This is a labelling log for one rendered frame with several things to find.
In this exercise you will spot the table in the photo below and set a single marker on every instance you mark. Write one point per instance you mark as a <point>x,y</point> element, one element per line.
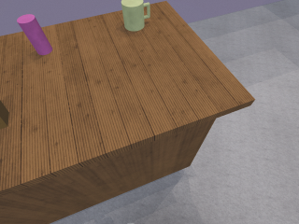
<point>107,111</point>

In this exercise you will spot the sponge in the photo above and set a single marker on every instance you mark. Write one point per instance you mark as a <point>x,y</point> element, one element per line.
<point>4,116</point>

